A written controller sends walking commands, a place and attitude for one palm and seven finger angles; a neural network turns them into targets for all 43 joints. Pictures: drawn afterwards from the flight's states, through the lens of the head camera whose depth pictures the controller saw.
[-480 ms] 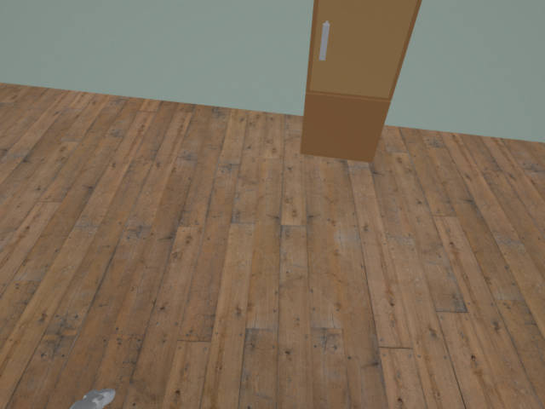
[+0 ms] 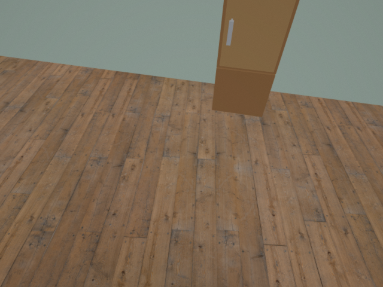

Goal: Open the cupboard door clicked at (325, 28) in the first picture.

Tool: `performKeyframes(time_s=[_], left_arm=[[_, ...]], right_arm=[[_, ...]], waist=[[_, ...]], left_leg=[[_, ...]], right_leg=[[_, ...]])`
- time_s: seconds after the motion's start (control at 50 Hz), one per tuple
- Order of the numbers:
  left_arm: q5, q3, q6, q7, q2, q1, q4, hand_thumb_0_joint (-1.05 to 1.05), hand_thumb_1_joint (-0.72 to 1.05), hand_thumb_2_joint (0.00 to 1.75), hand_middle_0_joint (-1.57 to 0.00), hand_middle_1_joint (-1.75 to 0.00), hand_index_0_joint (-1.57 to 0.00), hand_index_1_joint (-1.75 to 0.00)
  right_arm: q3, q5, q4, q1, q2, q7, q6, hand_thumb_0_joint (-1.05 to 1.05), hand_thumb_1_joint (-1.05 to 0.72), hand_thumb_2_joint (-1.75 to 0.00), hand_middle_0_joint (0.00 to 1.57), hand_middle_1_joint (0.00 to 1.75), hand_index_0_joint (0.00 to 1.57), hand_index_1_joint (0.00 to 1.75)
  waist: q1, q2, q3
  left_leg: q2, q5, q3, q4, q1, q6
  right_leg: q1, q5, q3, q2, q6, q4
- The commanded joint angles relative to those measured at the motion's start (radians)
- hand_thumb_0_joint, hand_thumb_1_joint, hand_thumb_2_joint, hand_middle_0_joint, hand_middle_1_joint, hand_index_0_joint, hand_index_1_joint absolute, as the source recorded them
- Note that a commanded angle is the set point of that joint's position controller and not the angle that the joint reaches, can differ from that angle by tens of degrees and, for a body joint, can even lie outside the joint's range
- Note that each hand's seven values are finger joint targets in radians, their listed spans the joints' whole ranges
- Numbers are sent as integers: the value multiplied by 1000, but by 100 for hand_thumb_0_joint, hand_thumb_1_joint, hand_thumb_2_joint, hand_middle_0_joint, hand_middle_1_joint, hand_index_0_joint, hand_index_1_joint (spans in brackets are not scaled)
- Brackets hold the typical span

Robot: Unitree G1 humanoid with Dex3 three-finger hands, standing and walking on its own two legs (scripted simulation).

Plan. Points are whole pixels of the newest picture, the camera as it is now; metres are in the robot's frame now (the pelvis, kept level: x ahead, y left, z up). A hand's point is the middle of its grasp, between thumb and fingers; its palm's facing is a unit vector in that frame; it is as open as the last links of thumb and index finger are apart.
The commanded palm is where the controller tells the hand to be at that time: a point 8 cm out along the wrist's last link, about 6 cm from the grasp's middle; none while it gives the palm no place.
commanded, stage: stand and wait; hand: left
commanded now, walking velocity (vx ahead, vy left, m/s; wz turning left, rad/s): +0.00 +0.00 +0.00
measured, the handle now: (230, 31) +1.55 -0.16 -0.10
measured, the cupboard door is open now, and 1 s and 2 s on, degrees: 0 0 0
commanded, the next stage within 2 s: look at it before walking up in 0.34 s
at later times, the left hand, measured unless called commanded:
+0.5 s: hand out of the picture +0.06 +0.25 -0.15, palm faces -0.04 -0.94 -0.34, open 7.4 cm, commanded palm none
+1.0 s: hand out of the picture +0.07 +0.24 -0.15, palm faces -0.05 -0.94 -0.34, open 7.4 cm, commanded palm none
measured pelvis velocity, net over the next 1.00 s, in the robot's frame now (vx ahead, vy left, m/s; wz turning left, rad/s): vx -0.01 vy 0.00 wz -0.01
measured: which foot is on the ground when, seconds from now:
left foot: down 0.00-1.00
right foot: down 0.00-1.00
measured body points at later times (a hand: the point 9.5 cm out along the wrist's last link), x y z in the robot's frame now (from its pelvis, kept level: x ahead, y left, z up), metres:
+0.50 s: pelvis -0.01 +0.00 +0.00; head -0.02 +0.00 +0.45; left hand +0.06 +0.29 -0.13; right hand +0.05 -0.30 -0.13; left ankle +0.00 +0.12 -0.74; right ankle +0.00 -0.12 -0.74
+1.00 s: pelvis -0.01 +0.00 +0.00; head +0.00 +0.00 +0.45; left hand +0.07 +0.29 -0.13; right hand +0.07 -0.30 -0.13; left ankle +0.00 +0.12 -0.74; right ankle +0.00 -0.12 -0.74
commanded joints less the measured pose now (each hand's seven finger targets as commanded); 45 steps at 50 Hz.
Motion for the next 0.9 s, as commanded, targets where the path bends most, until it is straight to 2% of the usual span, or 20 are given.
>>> performKeyframes(time_s=[0.0, 0.14, 0.26, 0.54, 0.76, 0.88], left_arm=[[-2, 50, -33, 16, 206, -64, -61, 0, 90, 90, -20, -30, -20, -30], [-1, 48, -30, 13, 207, -59, -37, 0, 90, 90, -20, -30, -20, -30], [-1, 47, -32, 13, 208, -58, -26, 0, 90, 90, -20, -30, -20, -30], [1, 46, -32, 13, 207, -56, -19, 0, 90, 90, -20, -30, -20, -30], [1, 46, -34, 13, 207, -57, -19, 0, 90, 90, -20, -30, -20, -30], [1, 46, -34, 14, 207, -58, -14, 0, 90, 90, -20, -30, -20, -30]], right_arm=[[-45, 7, -66, -62, -204, -13, -24, 0, -90, -90, 20, 30, 20, 30], [-40, 7, -38, -54, -212, -11, -24, 0, -90, -90, 20, 30, 20, 30], [-40, 8, -23, -41, -214, -10, -26, 0, -90, -90, 20, 30, 20, 30], [-41, 8, -9, -37, -209, -7, -24, 0, -90, -90, 20, 30, 20, 30], [-39, 9, -10, -38, -213, -9, -28, 0, -90, -90, 20, 30, 20, 30], [-39, 10, -7, -42, -212, -9, -27, 0, -90, -90, 20, 30, 20, 30]], waist=[[-3, 3, -73], [1, 4, -33], [0, -3, -46], [1, -1, -19], [0, 7, -58], [-2, 5, -57]], left_leg=[[109, 168, -86, -75, 17, 37], [110, 82, -98, -110, -10, 37], [112, 86, -102, -117, -5, 36], [113, 57, -101, -130, -14, 33], [118, 124, -97, -122, 15, 32], [120, 135, -94, -125, 23, 31]], right_leg=[[7, 156, 102, -106, -42, -81], [-14, 45, 109, -102, -38, -112], [-9, 43, 109, -104, -37, -118], [-31, 14, 119, -103, -36, -134], [-2, 97, 112, -105, -36, -121], [1, 117, 113, -104, -35, -122]])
